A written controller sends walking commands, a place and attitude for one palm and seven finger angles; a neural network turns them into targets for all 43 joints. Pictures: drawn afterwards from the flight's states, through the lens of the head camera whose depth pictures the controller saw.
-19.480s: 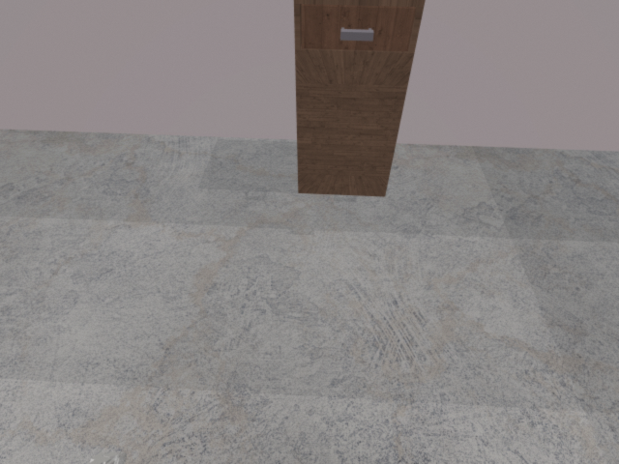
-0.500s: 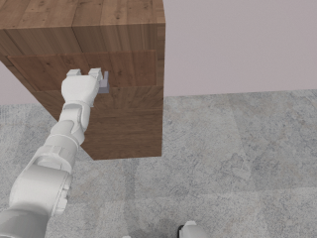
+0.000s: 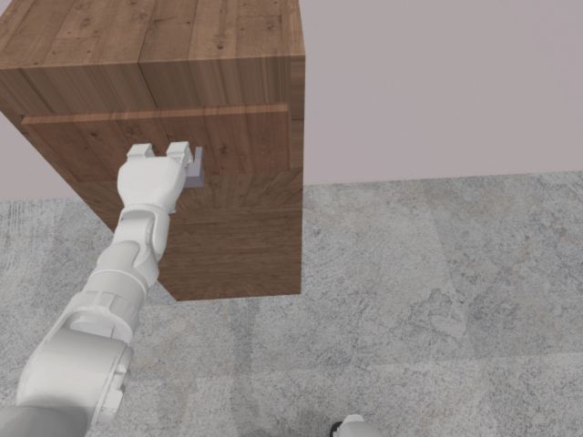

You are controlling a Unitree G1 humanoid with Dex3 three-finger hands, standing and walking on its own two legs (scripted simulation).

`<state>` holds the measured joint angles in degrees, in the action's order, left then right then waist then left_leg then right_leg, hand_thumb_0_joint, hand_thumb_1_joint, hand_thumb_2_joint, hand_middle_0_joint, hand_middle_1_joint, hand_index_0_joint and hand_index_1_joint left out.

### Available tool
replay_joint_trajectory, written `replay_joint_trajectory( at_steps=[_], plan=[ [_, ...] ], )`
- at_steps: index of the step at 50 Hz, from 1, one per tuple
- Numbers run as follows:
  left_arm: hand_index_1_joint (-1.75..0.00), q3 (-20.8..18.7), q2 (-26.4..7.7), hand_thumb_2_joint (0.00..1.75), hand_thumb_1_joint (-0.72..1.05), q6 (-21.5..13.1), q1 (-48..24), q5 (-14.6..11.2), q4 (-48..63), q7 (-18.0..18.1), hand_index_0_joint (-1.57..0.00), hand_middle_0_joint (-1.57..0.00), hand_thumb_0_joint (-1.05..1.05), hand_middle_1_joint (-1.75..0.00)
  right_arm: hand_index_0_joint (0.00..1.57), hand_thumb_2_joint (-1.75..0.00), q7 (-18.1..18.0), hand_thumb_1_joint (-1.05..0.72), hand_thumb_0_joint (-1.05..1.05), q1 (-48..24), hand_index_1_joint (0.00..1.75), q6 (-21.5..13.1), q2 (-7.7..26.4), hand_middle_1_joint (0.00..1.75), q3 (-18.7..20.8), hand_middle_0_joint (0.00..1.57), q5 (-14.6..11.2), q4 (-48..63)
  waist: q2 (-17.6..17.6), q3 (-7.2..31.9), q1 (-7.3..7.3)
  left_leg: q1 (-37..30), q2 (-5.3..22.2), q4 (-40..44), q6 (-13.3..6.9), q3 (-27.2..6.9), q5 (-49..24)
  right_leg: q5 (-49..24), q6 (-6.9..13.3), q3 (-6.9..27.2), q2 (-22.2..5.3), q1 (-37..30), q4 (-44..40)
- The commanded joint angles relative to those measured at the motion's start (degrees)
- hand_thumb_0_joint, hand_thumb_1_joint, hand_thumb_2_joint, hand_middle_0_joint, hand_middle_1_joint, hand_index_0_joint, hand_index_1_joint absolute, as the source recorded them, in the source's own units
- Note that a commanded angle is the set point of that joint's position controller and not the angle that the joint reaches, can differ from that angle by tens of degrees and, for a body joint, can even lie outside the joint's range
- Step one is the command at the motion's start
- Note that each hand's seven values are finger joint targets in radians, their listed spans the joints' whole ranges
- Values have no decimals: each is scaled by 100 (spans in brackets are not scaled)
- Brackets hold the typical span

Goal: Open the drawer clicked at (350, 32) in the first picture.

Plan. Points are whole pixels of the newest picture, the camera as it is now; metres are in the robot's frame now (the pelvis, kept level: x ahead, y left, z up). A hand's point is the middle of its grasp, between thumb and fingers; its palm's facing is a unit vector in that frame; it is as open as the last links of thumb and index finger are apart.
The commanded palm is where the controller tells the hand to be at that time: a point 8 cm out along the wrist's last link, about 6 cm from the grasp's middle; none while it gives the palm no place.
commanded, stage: pull the drawer open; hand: left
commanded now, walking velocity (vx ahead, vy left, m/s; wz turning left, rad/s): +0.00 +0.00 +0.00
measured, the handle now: (167, 165) +0.51 +0.18 +0.03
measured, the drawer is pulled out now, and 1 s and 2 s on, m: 0.01 0.12 0.30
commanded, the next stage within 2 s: none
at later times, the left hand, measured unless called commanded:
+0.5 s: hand (162, 222) +0.42 +0.18 +0.01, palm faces -0.02 +0.00 -1.00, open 6.2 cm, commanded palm +0.40 +0.19 +0.06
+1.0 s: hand (158, 266) +0.35 +0.18 +0.01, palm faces +0.02 -0.06 -1.00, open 6.1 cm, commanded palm +0.30 +0.19 +0.06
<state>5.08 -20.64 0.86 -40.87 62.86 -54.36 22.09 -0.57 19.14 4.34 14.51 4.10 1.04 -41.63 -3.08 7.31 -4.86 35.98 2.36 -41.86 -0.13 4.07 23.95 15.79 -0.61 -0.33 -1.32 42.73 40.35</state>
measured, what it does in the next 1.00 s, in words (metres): stands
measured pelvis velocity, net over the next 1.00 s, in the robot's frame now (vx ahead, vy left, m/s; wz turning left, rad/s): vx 0.00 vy -0.01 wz -0.01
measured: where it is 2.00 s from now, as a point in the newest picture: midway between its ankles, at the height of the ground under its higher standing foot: outside the picture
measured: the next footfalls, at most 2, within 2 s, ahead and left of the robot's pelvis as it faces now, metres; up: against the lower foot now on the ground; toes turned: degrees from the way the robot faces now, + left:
none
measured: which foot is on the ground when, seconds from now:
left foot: down 0.00-1.00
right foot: down 0.00-1.00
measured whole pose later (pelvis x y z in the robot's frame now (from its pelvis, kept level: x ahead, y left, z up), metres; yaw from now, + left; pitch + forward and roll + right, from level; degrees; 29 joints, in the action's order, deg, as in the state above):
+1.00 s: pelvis +0.00 -0.01 +0.01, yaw +0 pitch +11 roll +1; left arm 8.6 -17.2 5.2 -10.9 61.7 -23.9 22.4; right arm -1.5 14.2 5.2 14.7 3.7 -0.2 -39.0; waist -3.1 5.4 -1.3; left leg 25.3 2.3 -36.6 0.5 4.5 22.6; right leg 15.6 -0.1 0.1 -1.0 33.3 37.4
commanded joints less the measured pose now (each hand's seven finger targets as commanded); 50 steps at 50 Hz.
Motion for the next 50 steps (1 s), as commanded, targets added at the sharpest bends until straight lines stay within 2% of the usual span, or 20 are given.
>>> replay_joint_trajectory(
  at_steps=[1,2,5,9,11,12,13,15,17,19,21,22,26,28,32,37,43,44,45,50],
  plan=[
    [-135,-337,-985,90,90,-4,-1326,-9,1341,188,-40,-40,0,-135,20,-90,-48,-90,0,287,30,-131,823,30,300,20,0,529,262,2481,259,-864,-313,357,-156,-97,-3112,-2461,255,-190,291,-2324,-154],
    [-135,-189,-779,90,90,27,-1194,-26,1513,190,-40,-40,0,-135,20,-90,-20,-90,0,296,30,-128,781,30,318,20,-7,577,151,2532,240,-1008,-299,361,-153,-103,-3267,-2525,241,-200,291,-2313,-157],
    [-135,-204,-723,90,90,142,-647,-51,1837,176,-40,-40,0,-135,20,-90,-22,-90,0,127,30,-115,767,30,303,20,-31,645,382,2408,325,-1055,-289,392,-154,-101,-3495,-2733,235,-225,294,-2469,-185],
    [-135,-71,-524,90,90,274,-255,-105,2426,174,-40,-40,0,-135,20,-90,-5,-90,0,-78,30,-92,737,30,281,20,-54,774,261,2306,349,-1276,-279,449,-143,-109,-3665,-2793,230,-253,282,-2507,-252],
    [-135,-220,-696,90,90,328,-36,-106,2587,166,-40,-40,0,-135,20,-90,-39,-90,0,-201,30,-71,757,30,264,20,-56,799,360,2275,404,-1293,-293,470,-138,-114,-3695,-2861,242,-236,279,-2641,-266],
    [-135,6,-649,90,90,331,-982,-33,2504,203,-40,-40,0,-135,20,-90,-83,-90,0,-203,30,-56,772,30,235,20,-58,682,312,2041,138,-1310,-290,477,-121,-129,-3386,-2636,216,-258,274,-2340,-298],
    [-135,-4,-736,90,90,315,-1574,43,2274,253,-40,-40,0,-135,20,-90,-130,-90,0,-143,30,-65,758,30,236,20,-43,575,297,1855,52,-1246,-302,480,-119,-135,-3154,-2411,224,-274,280,-2152,-296],
    [-135,-142,-843,90,90,337,-1386,147,1855,304,-40,-40,0,-135,20,-90,-158,-90,0,-138,30,-72,728,30,225,20,-13,539,217,1953,193,-1234,-348,496,-104,-114,-3017,-2265,256,-275,278,-2171,-277],
    [-135,129,-520,90,90,324,-1559,162,1734,305,-40,-40,0,-135,20,-90,-170,-90,0,-185,30,-84,671,30,230,20,7,543,82,2017,151,-1305,-368,447,-110,-98,-3030,-2255,262,-268,264,-2119,-275],
    [-135,-72,-749,90,90,278,-1658,154,1639,302,-40,-40,0,-135,20,-90,-187,-90,0,-190,30,-78,685,30,222,20,23,528,210,2132,192,-1236,-381,416,-112,-113,-3029,-2349,262,-257,257,-2218,-213],
    [-135,35,-610,90,90,233,-1833,133,1641,269,-40,-40,0,-135,20,-90,-189,-90,0,-190,30,-71,662,30,222,20,19,598,215,2220,143,-1227,-405,392,-112,-125,-2962,-2322,261,-245,256,-2231,-215],
    [-135,55,-571,90,90,231,-1720,125,1362,262,-40,-40,0,-135,20,-90,-200,-90,0,-195,30,-73,648,30,210,20,17,572,359,2062,130,-1112,-415,406,-119,-115,-2725,-2197,247,-259,250,-2191,-227],
    [-135,-124,-794,90,90,88,-1911,112,1340,277,-40,-40,0,-135,20,-90,-234,-90,0,-189,30,-98,665,30,196,20,28,606,406,2145,156,-962,-447,403,-135,-118,-2553,-2169,250,-214,241,-2279,-216],
    [-135,-77,-734,90,90,32,-1928,129,1275,287,-40,-40,0,-135,20,-90,-235,-90,0,-164,30,-117,649,30,198,20,23,608,392,2103,152,-906,-440,408,-131,-108,-2415,-2052,240,-210,238,-2191,-208],
    [-135,-283,-787,90,90,-25,-889,69,1461,251,-40,-40,0,-135,20,-90,-176,-90,0,-169,30,-125,637,30,224,20,22,745,349,2407,433,-889,-443,417,-137,-65,-2635,-2314,268,-168,240,-2564,-169],
    [-135,-27,-347,90,90,30,294,-133,2362,174,-40,-40,0,-135,20,-90,-91,-90,0,-353,30,-163,645,30,234,20,-74,964,461,2216,538,-979,-381,550,-145,-58,-2758,-2323,272,-196,260,-2685,-283],
    [-135,-235,-560,90,90,282,1480,-208,3613,210,-40,-40,0,-135,20,-90,-87,-90,0,-677,30,-178,693,30,216,20,-120,1080,509,1891,633,-1101,-362,774,-128,-36,-2511,-2126,274,-177,262,-2851,-428],
    [-135,-161,-460,90,90,355,1849,-196,3637,216,-40,-40,0,-135,20,-90,-103,-90,0,-793,30,-191,675,30,190,20,-114,1113,509,1732,689,-1056,-379,811,-122,0,-2445,-2080,275,-192,267,-2866,-462],
    [-135,-99,-420,90,90,396,1767,-218,3921,225,-40,-40,0,-135,20,-90,-87,-90,0,-848,30,-198,683,30,181,20,-129,1135,452,1669,626,-1131,-366,848,-114,-16,-2351,-1990,276,-182,260,-2804,-499],
    [-135,-134,-407,90,90,606,2554,-161,4559,248,-40,-40,0,-135,20,-90,-99,-90,0,-1147,30,-220,640,30,130,20,-98,1205,385,1617,743,-1375,-354,874,-79,-33,-2640,-2176,292,-192,255,-2897,-466]
  ],
)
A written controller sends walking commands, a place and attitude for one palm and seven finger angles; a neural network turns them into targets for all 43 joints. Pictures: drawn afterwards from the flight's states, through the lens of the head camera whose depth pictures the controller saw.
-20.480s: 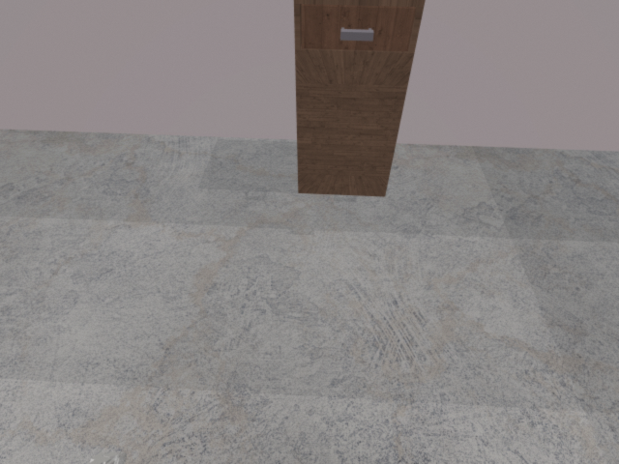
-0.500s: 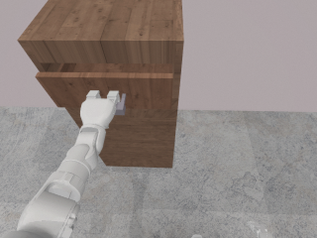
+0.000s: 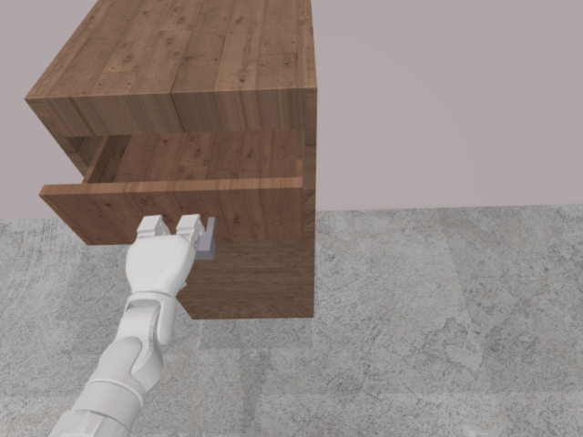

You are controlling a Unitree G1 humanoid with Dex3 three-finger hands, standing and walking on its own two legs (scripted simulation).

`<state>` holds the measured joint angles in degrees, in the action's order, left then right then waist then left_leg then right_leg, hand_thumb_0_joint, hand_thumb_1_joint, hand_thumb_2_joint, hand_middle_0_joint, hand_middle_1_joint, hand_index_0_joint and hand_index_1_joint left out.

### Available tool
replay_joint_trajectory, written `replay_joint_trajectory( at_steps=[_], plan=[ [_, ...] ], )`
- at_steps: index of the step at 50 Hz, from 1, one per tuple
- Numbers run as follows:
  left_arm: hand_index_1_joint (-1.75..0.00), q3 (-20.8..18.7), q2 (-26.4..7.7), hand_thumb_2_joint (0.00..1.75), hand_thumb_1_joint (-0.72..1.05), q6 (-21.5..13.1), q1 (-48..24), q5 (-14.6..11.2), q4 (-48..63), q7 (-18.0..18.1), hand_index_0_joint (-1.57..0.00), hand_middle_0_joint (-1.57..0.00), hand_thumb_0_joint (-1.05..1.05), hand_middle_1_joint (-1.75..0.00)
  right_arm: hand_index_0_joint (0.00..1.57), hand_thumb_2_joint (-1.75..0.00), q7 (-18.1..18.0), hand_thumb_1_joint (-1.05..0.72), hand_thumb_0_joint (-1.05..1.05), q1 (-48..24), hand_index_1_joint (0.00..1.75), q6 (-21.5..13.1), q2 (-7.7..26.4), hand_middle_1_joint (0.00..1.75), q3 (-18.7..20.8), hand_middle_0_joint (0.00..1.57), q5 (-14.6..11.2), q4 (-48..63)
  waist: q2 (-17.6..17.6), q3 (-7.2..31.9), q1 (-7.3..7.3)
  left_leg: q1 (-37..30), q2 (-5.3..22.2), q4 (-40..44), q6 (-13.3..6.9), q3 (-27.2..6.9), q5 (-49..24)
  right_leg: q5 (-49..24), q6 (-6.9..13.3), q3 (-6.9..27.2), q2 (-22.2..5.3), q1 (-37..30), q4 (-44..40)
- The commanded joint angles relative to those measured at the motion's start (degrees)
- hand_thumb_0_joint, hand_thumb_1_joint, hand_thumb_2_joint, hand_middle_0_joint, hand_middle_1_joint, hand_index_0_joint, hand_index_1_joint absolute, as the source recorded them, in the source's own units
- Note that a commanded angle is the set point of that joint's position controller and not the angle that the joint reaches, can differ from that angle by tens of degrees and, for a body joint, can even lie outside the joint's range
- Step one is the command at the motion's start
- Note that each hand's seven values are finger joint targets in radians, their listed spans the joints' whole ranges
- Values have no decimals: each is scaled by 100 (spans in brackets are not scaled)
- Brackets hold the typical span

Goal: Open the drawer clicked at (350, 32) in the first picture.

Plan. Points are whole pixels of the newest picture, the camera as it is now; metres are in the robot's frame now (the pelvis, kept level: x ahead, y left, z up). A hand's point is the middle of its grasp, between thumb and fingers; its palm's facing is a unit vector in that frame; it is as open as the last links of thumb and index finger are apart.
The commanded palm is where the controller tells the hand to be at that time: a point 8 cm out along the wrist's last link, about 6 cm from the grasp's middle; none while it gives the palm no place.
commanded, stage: pull the drawer open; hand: left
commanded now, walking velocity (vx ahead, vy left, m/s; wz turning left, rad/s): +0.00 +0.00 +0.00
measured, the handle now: (179, 235) +0.40 +0.19 +0.02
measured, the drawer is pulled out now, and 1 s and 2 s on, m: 0.12 0.30 0.30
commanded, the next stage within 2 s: open the thumb to release the handle in 1.06 s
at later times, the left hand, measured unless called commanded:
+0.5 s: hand (162, 353) +0.23 +0.18 +0.00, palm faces +0.02 -0.12 -0.99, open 6.1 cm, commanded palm +0.19 +0.19 +0.05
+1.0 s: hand (151, 410) +0.17 +0.18 +0.00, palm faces +0.03 -0.13 -0.99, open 6.3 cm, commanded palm +0.12 +0.18 +0.05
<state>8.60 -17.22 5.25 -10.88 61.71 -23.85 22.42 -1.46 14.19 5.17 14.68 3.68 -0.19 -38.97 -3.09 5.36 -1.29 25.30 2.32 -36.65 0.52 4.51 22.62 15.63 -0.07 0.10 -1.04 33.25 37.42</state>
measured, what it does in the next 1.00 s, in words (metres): stands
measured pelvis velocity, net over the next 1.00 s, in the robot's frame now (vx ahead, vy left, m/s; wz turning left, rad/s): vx -0.01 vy -0.01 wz -0.02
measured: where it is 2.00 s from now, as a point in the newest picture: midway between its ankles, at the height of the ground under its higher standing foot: outside the picture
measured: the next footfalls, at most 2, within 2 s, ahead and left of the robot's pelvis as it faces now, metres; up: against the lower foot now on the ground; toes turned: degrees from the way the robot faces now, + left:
none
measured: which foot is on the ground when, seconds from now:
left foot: down 0.00-1.00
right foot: down 0.00-1.00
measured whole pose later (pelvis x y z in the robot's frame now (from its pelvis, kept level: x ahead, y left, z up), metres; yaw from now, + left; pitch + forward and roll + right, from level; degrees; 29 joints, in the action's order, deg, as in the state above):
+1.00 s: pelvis -0.01 -0.01 -0.02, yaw -1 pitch +9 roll +2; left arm 7.8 -18.1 1.7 35.2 62.2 14.8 26.1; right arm 3.5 6.9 3.6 13.7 1.2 3.4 -30.4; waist -2.3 6.3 2.6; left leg 27.8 3.3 -47.2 1.8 5.0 28.1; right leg 21.3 1.2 1.0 -0.2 37.3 49.5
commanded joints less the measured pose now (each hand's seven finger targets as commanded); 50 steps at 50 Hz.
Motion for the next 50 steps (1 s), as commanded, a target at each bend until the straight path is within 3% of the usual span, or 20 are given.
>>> replay_joint_trajectory(
  at_steps=[1,2,8,11,14,15,17,20,21,23,27,28,31,34,37,42,43,46,47,50],
  plan=[
    [-135,-438,-718,90,90,188,-452,-44,1686,211,-40,-40,0,-135,20,-90,-4,-90,0,-730,30,-299,624,30,165,20,20,954,328,1836,377,-375,-344,352,-136,-101,-2582,-2116,252,-234,232,-1951,-166],
    [-135,-331,-566,90,90,219,-128,-46,1639,201,-40,-40,0,-135,20,-90,-3,-90,0,-810,30,-313,587,30,148,20,30,976,298,1574,415,-379,-342,365,-129,-101,-2585,-2067,243,-268,236,-1862,-189],
    [-135,-286,-464,90,90,206,477,17,2262,158,-40,-40,0,-135,20,-90,59,-90,0,-1106,30,-326,499,30,71,20,67,1119,442,1498,487,-540,-345,310,-101,-143,-2662,-2113,238,-271,239,-1839,-127],
    [-135,-169,-360,90,90,147,843,82,2664,135,-40,-40,0,-135,20,-90,102,-90,0,-1262,30,-334,444,30,33,20,108,1214,284,1547,539,-687,-358,227,-84,-149,-2921,-2289,247,-254,240,-1863,-72],
    [-135,-54,-224,90,90,76,1290,125,2848,142,-40,-40,0,-135,20,-90,156,-90,0,-1341,30,-360,354,30,-1,20,148,1250,434,1354,541,-645,-365,157,-82,-156,-2814,-2284,228,-260,248,-1781,-54],
    [-135,-208,-378,90,90,39,1431,154,3032,163,-40,-40,0,-135,20,-90,173,-90,0,-1357,30,-370,359,30,-8,20,162,1280,374,1376,586,-622,-369,146,-77,-159,-2812,-2304,232,-235,246,-1801,-32],
    [-135,-97,-294,90,90,11,1713,190,3269,170,-40,-40,0,-135,20,-90,212,-90,0,-1402,30,-366,319,30,-45,20,182,1319,244,1361,596,-681,-365,115,-55,-181,-2902,-2297,240,-222,255,-1768,7],
    [-135,-199,-364,90,90,-54,2198,180,3484,199,-40,-40,0,-135,20,-90,238,-90,0,-1458,30,-403,267,30,-68,20,221,1365,396,1272,642,-615,-383,43,-78,-175,-2769,-2410,229,-184,260,-1784,23],
    [-135,-338,-496,90,90,-79,2447,188,3592,212,-40,-40,0,-135,20,-90,229,-90,0,-1506,30,-408,278,30,-88,20,212,1395,381,1313,682,-583,-397,47,-56,-177,-2763,-2436,239,-125,275,-1847,39],
    [-135,-160,-344,90,90,-96,2485,203,3787,224,-40,-40,0,-135,20,-90,260,-90,0,-1521,30,-406,242,30,-100,20,248,1400,256,1184,648,-551,-390,30,-61,-197,-2646,-2280,240,-142,260,-1726,67],
    [-135,-323,-498,90,90,-178,3130,217,4143,299,-40,-40,0,-135,20,-90,294,-90,0,-1561,30,-443,225,30,-118,20,277,1469,249,1206,719,-470,-386,-14,-50,-214,-2458,-2141,250,-44,261,-1708,109],
    [-135,-222,-391,90,90,-183,3264,183,4115,297,-40,-40,0,-135,20,-90,297,-90,0,-1568,30,-446,207,30,-127,20,275,1457,340,1094,700,-424,-402,-29,-63,-216,-2366,-2119,248,-71,271,-1684,111],
    [-135,-426,-557,90,90,-236,3734,175,4268,352,-40,-40,0,-135,20,-90,306,-90,0,-1587,30,-469,228,30,-116,20,277,1498,427,1043,731,-307,-392,-69,-51,-241,-2222,-1976,259,15,291,-1604,137],
    [-135,-328,-435,90,90,-324,4315,124,4539,394,-40,-40,0,-135,20,-90,365,-90,0,-1535,30,-513,218,30,-98,20,307,1548,380,1089,763,-225,-382,-164,-71,-245,-2240,-1949,255,30,275,-1538,249],
    [-135,-515,-614,90,90,-391,4809,89,4818,471,-40,-40,0,-135,20,-90,401,-90,0,-1551,30,-522,253,30,-102,20,319,1623,455,1070,785,-110,-372,-252,-65,-250,-2142,-1943,259,154,265,-1464,300],
    [-135,-527,-588,90,90,-472,5771,11,5116,640,-40,-40,0,-135,20,-90,501,-90,0,-1534,30,-522,296,30,-107,20,334,1774,372,972,813,97,-350,-447,-55,-263,-1958,-1597,277,257,256,-1115,440],
    [-135,-543,-630,90,90,-464,5479,30,5190,669,-40,-40,0,-135,20,-90,508,-90,0,-1509,30,-472,347,30,-76,20,334,1753,303,968,729,135,-347,-471,-64,-272,-1801,-1417,281,259,249,-975,439],
    [-135,-615,-683,90,90,-403,5465,88,5185,757,-40,-40,0,-135,20,-90,495,-90,0,-1539,30,-453,354,30,-76,20,359,1858,197,927,775,219,-360,-532,-56,-295,-1563,-1015,332,297,291,-755,487],
    [-135,-541,-628,90,90,-381,5432,90,5159,775,-40,-40,0,-135,20,-90,510,-90,0,-1500,30,-469,328,30,-87,20,386,1852,324,921,739,223,-383,-589,-69,-301,-1473,-899,330,334,270,-663,495],
    [-135,-571,-617,90,90,-324,5508,73,5159,803,-40,-40,0,-135,20,-90,502,-90,0,-1472,30,-447,337,30,-80,20,354,1886,295,991,733,295,-366,-635,-84,-305,-1537,-1044,318,245,275,-710,587]
  ],
)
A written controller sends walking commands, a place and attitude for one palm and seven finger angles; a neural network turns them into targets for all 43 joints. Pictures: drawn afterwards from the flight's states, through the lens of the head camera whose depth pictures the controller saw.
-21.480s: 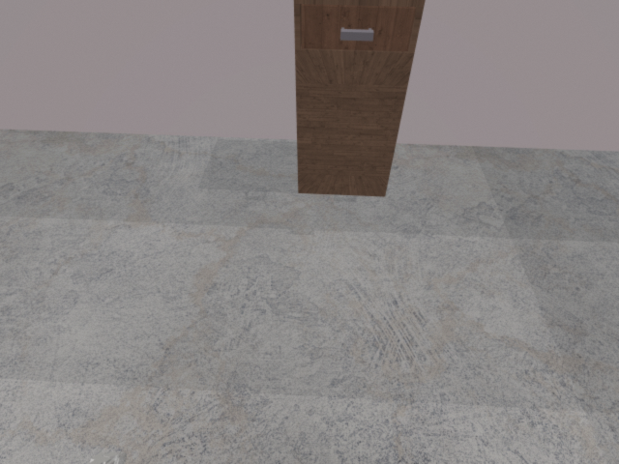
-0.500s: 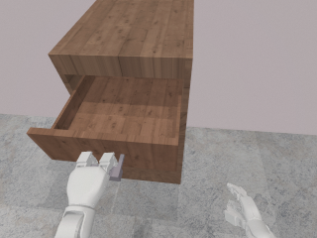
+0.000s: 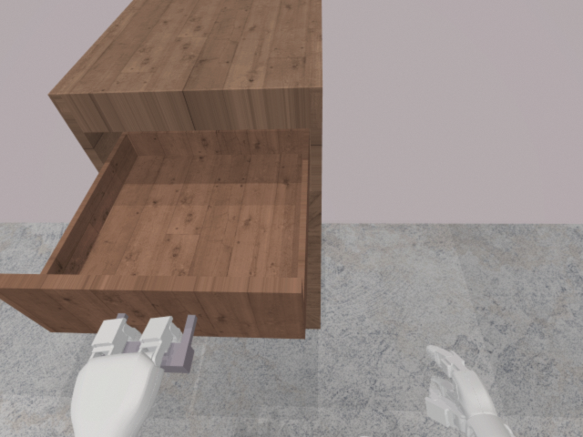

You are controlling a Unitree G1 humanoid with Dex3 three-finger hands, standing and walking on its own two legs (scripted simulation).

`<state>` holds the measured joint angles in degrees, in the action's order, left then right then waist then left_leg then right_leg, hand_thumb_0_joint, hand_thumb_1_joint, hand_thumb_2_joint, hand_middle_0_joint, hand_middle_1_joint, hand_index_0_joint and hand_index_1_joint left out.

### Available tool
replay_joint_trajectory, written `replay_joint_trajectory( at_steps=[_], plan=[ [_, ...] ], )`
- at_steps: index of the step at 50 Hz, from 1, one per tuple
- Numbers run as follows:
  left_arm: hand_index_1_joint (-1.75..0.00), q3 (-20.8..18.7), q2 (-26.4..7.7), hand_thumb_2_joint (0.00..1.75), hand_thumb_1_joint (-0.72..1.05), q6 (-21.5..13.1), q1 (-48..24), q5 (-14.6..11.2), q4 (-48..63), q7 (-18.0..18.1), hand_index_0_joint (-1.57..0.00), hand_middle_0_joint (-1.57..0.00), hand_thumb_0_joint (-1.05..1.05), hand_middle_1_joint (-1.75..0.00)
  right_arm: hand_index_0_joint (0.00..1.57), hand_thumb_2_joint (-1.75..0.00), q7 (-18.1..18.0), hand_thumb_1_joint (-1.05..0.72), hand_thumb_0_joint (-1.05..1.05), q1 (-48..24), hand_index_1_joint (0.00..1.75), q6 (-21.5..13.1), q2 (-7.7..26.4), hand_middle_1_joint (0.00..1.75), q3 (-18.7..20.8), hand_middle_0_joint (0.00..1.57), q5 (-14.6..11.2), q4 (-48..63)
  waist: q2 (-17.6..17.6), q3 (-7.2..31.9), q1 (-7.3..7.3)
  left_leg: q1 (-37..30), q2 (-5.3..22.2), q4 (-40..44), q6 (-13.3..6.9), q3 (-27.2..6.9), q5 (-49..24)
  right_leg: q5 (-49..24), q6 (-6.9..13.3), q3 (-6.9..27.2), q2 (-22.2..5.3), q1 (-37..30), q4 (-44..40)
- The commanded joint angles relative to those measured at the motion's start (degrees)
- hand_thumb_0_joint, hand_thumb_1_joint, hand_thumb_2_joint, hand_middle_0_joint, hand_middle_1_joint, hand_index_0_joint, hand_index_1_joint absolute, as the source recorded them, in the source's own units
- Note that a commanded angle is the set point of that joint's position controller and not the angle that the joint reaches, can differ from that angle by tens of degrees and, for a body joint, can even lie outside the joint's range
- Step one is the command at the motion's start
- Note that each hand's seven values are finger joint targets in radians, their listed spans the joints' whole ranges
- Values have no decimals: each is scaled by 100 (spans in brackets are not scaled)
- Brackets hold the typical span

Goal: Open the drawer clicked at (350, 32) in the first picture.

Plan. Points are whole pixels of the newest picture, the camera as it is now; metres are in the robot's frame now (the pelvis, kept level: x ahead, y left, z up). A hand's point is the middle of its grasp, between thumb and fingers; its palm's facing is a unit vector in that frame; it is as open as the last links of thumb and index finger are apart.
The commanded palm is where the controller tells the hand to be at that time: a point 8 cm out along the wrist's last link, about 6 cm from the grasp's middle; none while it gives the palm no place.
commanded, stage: pull the drawer open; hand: left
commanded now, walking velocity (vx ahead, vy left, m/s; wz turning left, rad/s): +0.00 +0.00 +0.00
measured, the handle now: (150, 338) +0.23 +0.21 +0.04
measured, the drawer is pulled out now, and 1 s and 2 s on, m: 0.30 0.30 0.30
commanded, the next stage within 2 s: open the thumb to release the handle in 0.06 s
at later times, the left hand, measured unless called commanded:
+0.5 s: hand (148, 385) +0.18 +0.20 +0.03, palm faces +0.06 -0.10 -0.99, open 8.8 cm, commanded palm +0.14 +0.21 +0.07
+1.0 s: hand (148, 381) +0.18 +0.20 +0.02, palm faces +0.06 -0.09 -0.99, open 13.8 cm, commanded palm +0.16 +0.22 +0.07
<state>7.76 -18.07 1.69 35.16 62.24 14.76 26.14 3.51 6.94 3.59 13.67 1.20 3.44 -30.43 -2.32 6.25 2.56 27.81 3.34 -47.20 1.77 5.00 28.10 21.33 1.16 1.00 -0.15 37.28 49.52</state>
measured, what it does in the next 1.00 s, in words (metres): stands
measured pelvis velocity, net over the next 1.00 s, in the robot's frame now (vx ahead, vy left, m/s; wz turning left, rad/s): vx -0.02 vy -0.01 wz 0.05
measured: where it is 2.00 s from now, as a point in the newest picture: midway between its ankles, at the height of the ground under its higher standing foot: outside the picture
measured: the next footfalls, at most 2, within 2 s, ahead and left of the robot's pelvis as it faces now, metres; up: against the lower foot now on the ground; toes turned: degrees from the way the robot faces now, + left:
none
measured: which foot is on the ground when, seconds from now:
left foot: down 0.00-1.00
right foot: down 0.00-1.00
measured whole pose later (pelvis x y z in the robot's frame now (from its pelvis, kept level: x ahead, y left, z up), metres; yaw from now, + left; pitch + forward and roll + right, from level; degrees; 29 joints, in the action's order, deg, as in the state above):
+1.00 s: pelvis -0.02 -0.01 +0.01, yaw +3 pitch +5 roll +2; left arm 11.3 -18.2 1.9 18.1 63.5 0.7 26.0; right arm -3.6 4.5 3.7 12.7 0.9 1.8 -37.1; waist -2.5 2.6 5.3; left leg 23.1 2.1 -40.6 2.0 2.1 22.6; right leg 17.1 1.6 -1.6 -1.4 31.0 42.7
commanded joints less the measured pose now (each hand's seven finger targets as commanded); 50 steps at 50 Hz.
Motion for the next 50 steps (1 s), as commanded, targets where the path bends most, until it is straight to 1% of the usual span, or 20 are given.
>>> replay_joint_trajectory(
  at_steps=[1,7,8,9,12,15,19,20,24,26,28,29,32,36,37,38,41,44,46,50],
  plan=[
    [-135,-473,-545,90,90,64,757,37,1370,443,-40,-40,0,-135,20,-90,0,-90,0,-749,30,-281,457,30,168,20,-14,1041,162,1022,329,-12,-457,401,-200,-386,-2238,-1690,212,213,208,-1089,-586],
    [-135,-330,-478,90,90,160,747,0,1356,381,-40,-40,0,-135,20,-90,-20,-90,0,-731,30,-298,444,30,148,20,-33,1053,338,949,293,32,-465,362,-229,-377,-2112,-1693,170,188,183,-1108,-594],
    [-135,-795,-963,90,90,182,-808,122,1094,425,-40,-40,0,-135,20,-90,-158,-90,0,-716,30,-190,534,30,160,20,-24,826,435,793,35,121,-485,398,-225,-411,-1688,-1454,159,164,173,-889,-671],
    [-134,-769,-797,87,83,173,-663,182,930,463,-40,-40,0,-134,20,-90,-235,-90,0,-740,30,-236,450,30,157,20,40,939,272,762,228,112,-524,452,-229,-373,-1505,-1226,163,135,174,-949,-715],
    [-132,-524,-610,78,62,256,-827,92,760,442,-38,-38,0,-132,20,-90,-301,-90,0,-704,30,-288,435,30,166,20,-17,858,240,943,173,-138,-521,513,-232,-352,-1564,-1243,149,57,164,-1056,-812],
    [-130,-640,-750,69,41,356,-1054,45,564,360,-36,-36,0,-130,20,-90,-413,-90,0,-774,30,-282,419,30,132,20,-66,770,538,870,205,-60,-536,657,-251,-329,-1450,-1312,90,-13,128,-1355,-946],
    [-127,-483,-662,57,13,379,-1163,80,320,224,-35,-35,0,-127,20,-90,-490,-90,0,-874,30,-297,369,30,76,20,-90,682,544,713,274,-134,-563,830,-250,-275,-1380,-1237,72,-7,112,-1522,-1122],
    [-126,-530,-725,54,6,372,-1332,102,285,188,-34,-34,0,-126,20,-90,-499,-90,0,-873,30,-287,380,30,76,20,-94,638,576,684,248,-131,-560,872,-246,-274,-1361,-1194,69,9,109,-1533,-1166],
    [-123,-706,-855,42,-22,292,-1142,47,125,61,-32,-32,0,-123,20,-90,-566,-90,0,-929,30,-322,338,30,38,20,-96,605,540,571,372,-136,-596,1004,-243,-224,-1292,-1177,51,85,83,-1767,-1324],
    [-122,-795,-941,36,-36,217,-1202,43,228,22,-31,-31,0,-122,20,-90,-574,-90,0,-944,30,-318,342,30,39,20,-89,594,449,678,373,-217,-595,1035,-232,-228,-1356,-1209,59,154,68,-1850,-1382],
    [-120,-868,-952,30,-50,135,-1105,10,162,11,-30,-30,0,-120,20,-90,-575,-90,0,-954,30,-329,330,30,47,20,-100,564,421,498,379,-184,-603,1064,-228,-201,-1279,-1126,53,167,57,-1800,-1456],
    [-120,-772,-857,30,-50,111,-1170,2,158,-1,-30,-30,0,-120,20,-90,-576,-90,0,-960,30,-325,326,30,37,20,-87,556,347,494,380,-175,-616,1085,-229,-205,-1238,-1057,47,159,47,-1812,-1479],
    [-120,-939,-982,30,-50,61,-1436,-3,36,29,-30,-30,0,-120,20,-90,-610,-90,0,-965,30,-323,335,30,62,20,-84,517,474,424,350,-163,-613,1114,-241,-209,-1110,-790,34,203,36,-1753,-1598],
    [-120,-1163,-1131,30,-50,11,-1434,-10,-49,106,-30,-30,0,-120,20,-90,-641,-90,0,-950,30,-326,350,30,114,20,-98,453,357,669,381,-219,-619,1111,-224,-194,-1309,-1144,47,232,37,-1908,-1554],
    [-120,-1058,-1016,30,-50,9,-1405,-25,-86,119,-30,-30,0,-120,20,-90,-641,-90,0,-969,30,-336,337,30,108,20,-96,463,317,553,394,-178,-623,1142,-215,-200,-1247,-1101,48,190,29,-1868,-1544],
    [-120,-844,-858,30,-50,23,-1705,-7,-81,123,-30,-30,0,-120,20,-90,-623,-90,0,-977,30,-322,359,30,122,20,-90,439,348,555,287,-165,-619,1108,-224,-213,-1225,-1033,42,150,13,-1744,-1537],
    [-120,-936,-972,30,-50,93,-2016,57,-252,195,-30,-30,0,-120,20,-90,-659,-90,0,-998,30,-317,373,30,154,20,-102,392,425,639,266,-206,-610,1103,-229,-197,-1185,-870,40,113,44,-1686,-1557],
    [-120,-832,-938,30,-50,180,-2238,88,-403,213,-30,-30,0,-120,20,-90,-700,-90,0,-1020,30,-324,362,30,151,20,-123,352,354,713,294,-209,-630,1131,-239,-184,-1128,-827,39,82,35,-1745,-1547],
    [-120,-795,-961,30,-50,265,-2586,95,-462,199,-30,-30,0,-120,20,-90,-720,-90,0,-1040,30,-295,384,30,151,20,-134,311,463,750,248,-264,-616,1171,-239,-190,-1126,-761,30,95,30,-1754,-1599],
    [-120,-704,-919,30,-50,339,-2717,42,-622,96,-30,-30,0,-120,20,-90,-765,-90,0,-1062,30,-294,360,30,123,20,-172,290,536,703,289,-253,-625,1272,-249,-188,-1078,-675,15,34,23,-1850,-1642]
  ],
)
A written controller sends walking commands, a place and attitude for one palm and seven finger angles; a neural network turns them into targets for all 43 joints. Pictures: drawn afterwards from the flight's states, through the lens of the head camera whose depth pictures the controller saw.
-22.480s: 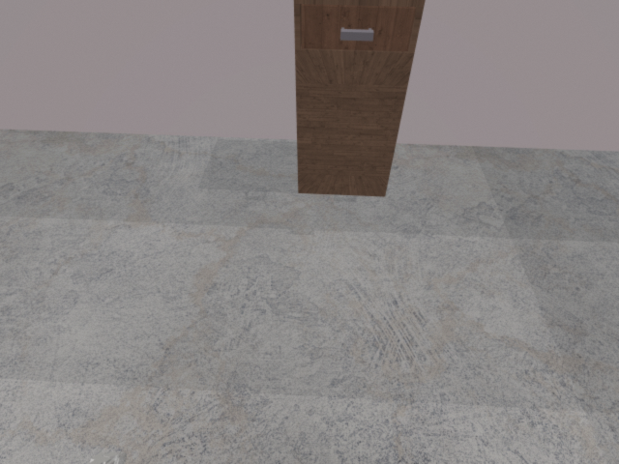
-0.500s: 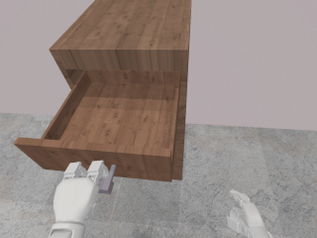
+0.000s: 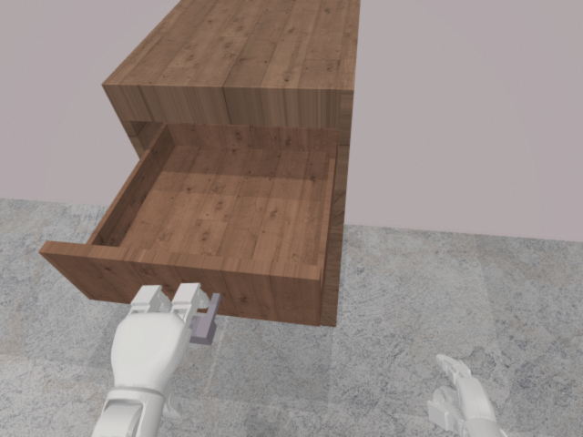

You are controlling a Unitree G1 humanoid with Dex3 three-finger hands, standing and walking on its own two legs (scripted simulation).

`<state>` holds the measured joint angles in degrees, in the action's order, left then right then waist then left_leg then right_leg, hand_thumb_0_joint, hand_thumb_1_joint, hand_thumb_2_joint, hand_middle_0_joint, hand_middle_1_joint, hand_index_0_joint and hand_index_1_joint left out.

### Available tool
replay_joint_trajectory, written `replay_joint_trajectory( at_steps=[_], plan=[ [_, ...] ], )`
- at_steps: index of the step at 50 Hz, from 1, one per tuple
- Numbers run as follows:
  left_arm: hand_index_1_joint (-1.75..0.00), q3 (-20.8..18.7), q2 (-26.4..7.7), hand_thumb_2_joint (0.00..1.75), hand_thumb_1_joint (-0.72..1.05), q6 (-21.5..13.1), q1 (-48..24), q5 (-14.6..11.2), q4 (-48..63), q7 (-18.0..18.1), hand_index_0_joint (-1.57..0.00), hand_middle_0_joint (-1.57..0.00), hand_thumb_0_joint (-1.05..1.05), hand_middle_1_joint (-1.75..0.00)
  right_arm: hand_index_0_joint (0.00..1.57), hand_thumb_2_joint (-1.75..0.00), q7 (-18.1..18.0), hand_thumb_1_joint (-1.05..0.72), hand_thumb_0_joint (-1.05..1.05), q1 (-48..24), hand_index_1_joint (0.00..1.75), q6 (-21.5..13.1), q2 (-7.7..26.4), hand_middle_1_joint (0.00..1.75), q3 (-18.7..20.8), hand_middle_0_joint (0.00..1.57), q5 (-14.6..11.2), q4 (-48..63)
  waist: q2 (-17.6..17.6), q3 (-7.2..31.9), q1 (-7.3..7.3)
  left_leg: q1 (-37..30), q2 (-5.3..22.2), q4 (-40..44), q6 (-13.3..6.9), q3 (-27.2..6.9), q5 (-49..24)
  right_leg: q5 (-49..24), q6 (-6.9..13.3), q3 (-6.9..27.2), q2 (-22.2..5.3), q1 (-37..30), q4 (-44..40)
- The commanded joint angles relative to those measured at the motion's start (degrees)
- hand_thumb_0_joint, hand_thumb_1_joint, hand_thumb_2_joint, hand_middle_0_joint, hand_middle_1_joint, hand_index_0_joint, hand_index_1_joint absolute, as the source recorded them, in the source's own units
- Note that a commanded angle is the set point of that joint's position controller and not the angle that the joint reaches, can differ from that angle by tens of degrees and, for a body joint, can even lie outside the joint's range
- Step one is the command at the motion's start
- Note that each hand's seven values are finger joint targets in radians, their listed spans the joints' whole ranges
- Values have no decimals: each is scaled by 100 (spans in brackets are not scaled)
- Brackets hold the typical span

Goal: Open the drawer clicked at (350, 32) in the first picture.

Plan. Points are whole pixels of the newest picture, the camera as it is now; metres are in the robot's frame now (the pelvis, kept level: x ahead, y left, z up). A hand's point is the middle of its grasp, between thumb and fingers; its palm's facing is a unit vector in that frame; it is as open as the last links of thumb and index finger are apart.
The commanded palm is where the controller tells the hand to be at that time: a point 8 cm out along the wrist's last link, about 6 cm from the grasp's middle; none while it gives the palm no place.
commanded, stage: lift the hand off the handle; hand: left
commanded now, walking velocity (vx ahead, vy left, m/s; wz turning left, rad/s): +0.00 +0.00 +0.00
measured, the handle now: (178, 311) +0.26 +0.20 +0.03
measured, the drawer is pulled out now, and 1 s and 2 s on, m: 0.30 0.30 0.30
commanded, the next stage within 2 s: draw the hand back to the body in 1.36 s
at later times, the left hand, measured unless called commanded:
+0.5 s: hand (150, 328) +0.22 +0.21 +0.06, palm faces +0.09 -0.11 -0.99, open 13.4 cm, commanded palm +0.19 +0.21 +0.12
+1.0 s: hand (129, 278) +0.25 +0.22 +0.14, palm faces +0.18 -0.12 -0.98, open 13.7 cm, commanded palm +0.20 +0.21 +0.19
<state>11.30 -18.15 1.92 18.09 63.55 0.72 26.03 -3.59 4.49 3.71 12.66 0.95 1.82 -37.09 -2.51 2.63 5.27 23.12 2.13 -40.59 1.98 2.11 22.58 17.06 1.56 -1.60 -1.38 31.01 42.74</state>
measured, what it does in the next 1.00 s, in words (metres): stands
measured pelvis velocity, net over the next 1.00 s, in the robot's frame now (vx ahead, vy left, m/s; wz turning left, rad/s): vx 0.02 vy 0.02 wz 0.01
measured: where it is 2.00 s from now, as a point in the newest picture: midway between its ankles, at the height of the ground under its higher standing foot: outside the picture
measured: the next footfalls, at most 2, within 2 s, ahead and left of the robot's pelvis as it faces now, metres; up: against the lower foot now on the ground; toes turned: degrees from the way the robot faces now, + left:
none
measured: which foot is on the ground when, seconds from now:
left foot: down 0.00-1.00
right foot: down 0.00-1.00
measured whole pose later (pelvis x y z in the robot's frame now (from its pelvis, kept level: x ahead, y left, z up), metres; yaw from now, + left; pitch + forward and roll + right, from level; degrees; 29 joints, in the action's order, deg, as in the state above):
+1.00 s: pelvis +0.02 +0.02 +0.03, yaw +0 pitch -2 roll +0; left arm 9.0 -23.5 9.4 13.5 55.7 22.1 6.2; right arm 0.1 1.4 6.6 13.0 -2.6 0.0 -36.4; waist -6.0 -0.1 7.6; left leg 6.0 1.4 -24.5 1.0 1.7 16.6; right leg 11.5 0.1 -2.3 -1.6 13.3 26.6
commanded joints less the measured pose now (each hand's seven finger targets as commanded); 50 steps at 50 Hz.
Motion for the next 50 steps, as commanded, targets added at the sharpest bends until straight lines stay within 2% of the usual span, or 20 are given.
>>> replay_joint_trajectory(
  at_steps=[1,3,6,9,11,15,17,20,25,30,31,32,34,40,41,42,46,47,49,50],
  plan=[
    [-120,-1081,-946,30,-50,336,-1059,-84,724,87,-30,-30,0,-120,20,-90,-66,-90,0,-844,30,-299,481,30,142,20,-13,938,444,1057,21,168,-494,639,-261,105,-550,-257,-17,311,151,-1230,-990],
    [-120,-909,-815,30,-50,343,-1252,-105,662,35,-30,-30,0,-120,20,-90,-63,-90,0,-858,30,-289,471,30,119,20,-34,933,434,898,-14,213,-502,692,-261,111,-416,-14,-27,291,141,-1164,-1056],
    [-120,-1071,-1081,30,-50,333,-1550,-87,991,1,-30,-30,0,-120,20,-90,-92,-90,0,-896,30,-276,468,30,123,20,-5,948,326,1118,45,8,-502,787,-262,111,-504,35,-16,298,158,-1344,-1123],
    [-120,-947,-908,30,-50,279,-1309,-187,1239,-82,-30,-30,0,-120,20,-90,-70,-90,0,-900,30,-313,419,30,111,20,4,997,308,1044,89,-84,-498,896,-267,102,-589,-41,-17,245,138,-1475,-1185],
    [-120,-1067,-1075,30,-50,205,-1532,-212,1456,-118,-30,-30,0,-120,20,-90,-70,-90,0,-920,30,-323,436,30,103,20,15,996,252,995,59,-177,-483,961,-263,94,-596,60,-14,269,132,-1489,-1280],
    [-120,-1019,-979,30,-50,147,-1356,-240,1612,-220,-30,-30,0,-120,20,-90,-22,-90,0,-887,30,-367,417,30,112,20,19,999,284,974,109,-307,-461,1097,-263,87,-731,-58,-3,214,150,-1616,-1343],
    [-120,-891,-913,30,-50,184,-1383,-281,1859,-295,-30,-30,0,-120,20,-90,13,-90,0,-941,30,-353,435,30,91,20,6,1020,79,985,90,-428,-452,1181,-249,102,-790,-93,-5,225,136,-1695,-1405],
    [-120,-1017,-1009,30,-50,262,-1120,-340,1905,-424,-30,-30,0,-120,20,-90,42,-90,0,-963,30,-341,443,30,96,20,-19,1021,294,906,155,-451,-427,1298,-262,94,-919,-246,-11,188,149,-1866,-1464],
    [-120,-784,-959,30,-50,387,-1356,-455,2216,-828,-30,-30,0,-120,20,-90,93,-90,0,-1054,30,-293,502,30,48,20,-54,1042,327,627,80,-643,-396,1507,-300,90,-951,-255,-48,144,132,-1935,-1665],
    [-120,-938,-1163,30,-50,306,-1307,-509,2609,-1104,-30,-30,0,-120,20,-90,110,-90,0,-1062,30,-256,499,30,17,20,-40,1049,213,759,165,-877,-374,1637,-302,70,-1254,-610,-39,99,137,-2220,-1719],
    [-120,-975,-1198,30,-50,307,-1306,-544,2726,-1136,-30,-30,0,-120,20,-90,112,-90,0,-1130,30,-244,525,30,4,20,-54,1081,-14,731,166,-935,-337,1666,-282,50,-1306,-655,-14,132,146,-2244,-1741],
    [-120,-763,-987,30,-50,271,-1335,-558,2806,-1171,-30,-30,0,-120,20,-90,140,-90,0,-1060,30,-273,478,30,-36,20,-33,1100,81,801,156,-969,-361,1655,-310,49,-1368,-677,-30,79,106,-2277,-1726],
    [-120,-956,-1162,30,-50,251,-1330,-588,2760,-1232,-30,-30,0,-120,20,-90,147,-90,0,-1051,30,-248,516,30,4,20,-30,1028,182,687,173,-993,-336,1714,-301,42,-1497,-896,-29,63,146,-2325,-1769],
    [-120,-937,-1245,30,-50,255,-1464,-632,3372,-1362,-30,-30,0,-120,20,-90,211,-90,0,-1143,30,-214,526,30,-36,20,-61,1074,40,874,178,-1254,-289,1791,-274,-2,-1969,-1415,-31,25,145,-2524,-1799],
    [-120,-1001,-1304,30,-50,305,-1523,-657,3424,-1393,-30,-30,0,-120,20,-90,219,-90,0,-1235,30,-200,532,30,-59,20,-89,1100,-12,816,151,-1258,-245,1805,-260,-41,-1945,-1360,-13,60,171,-2506,-1813],
    [-120,-765,-1072,30,-50,328,-1520,-591,3420,-1429,-30,-30,0,-120,20,-90,258,-90,0,-1143,30,-208,481,30,-99,20,-63,1076,-3,968,170,-1302,-270,1796,-280,-12,-2077,-1380,-17,-10,115,-2548,-1769],
    [-120,-1100,-1454,30,-50,688,-1313,-701,3246,-1693,-30,-30,0,-120,20,-90,324,-90,0,-1370,30,-45,559,30,-112,20,-180,1084,79,757,212,-1259,-185,1950,-257,-21,-2103,-1594,-25,50,166,-2795,-1855],
    [-120,-824,-1213,30,-50,770,-1264,-663,3235,-1805,-30,-30,0,-120,20,-90,371,-90,0,-1324,30,-24,507,30,-193,20,-164,1116,228,816,238,-1259,-224,1975,-280,11,-2199,-1602,-35,-25,111,-2871,-1827],
    [-120,-882,-1308,30,-50,888,-1139,-811,3156,-1997,-30,-30,0,-120,20,-90,395,-90,0,-1379,30,64,555,30,-171,20,-222,1096,181,507,204,-1254,-203,2056,-266,55,-2189,-1660,-67,-31,149,-2872,-1889],
    [-120,-863,-1359,30,-50,933,-1291,-845,3413,-2077,-30,-30,0,-120,20,-90,408,-90,0,-1421,30,93,578,30,-190,20,-237,1167,123,652,209,-1288,-201,2089,-274,51,-2164,-1664,-79,-27,126,-2975,-1902]
  ],
)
